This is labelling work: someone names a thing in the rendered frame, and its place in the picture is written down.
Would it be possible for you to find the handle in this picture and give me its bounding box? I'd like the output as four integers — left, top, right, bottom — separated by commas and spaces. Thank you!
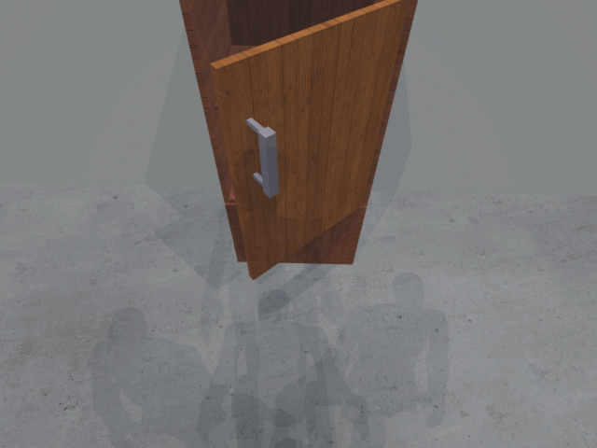
246, 118, 279, 198

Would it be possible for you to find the cupboard door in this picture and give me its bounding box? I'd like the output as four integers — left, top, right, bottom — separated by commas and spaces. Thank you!
210, 0, 410, 280

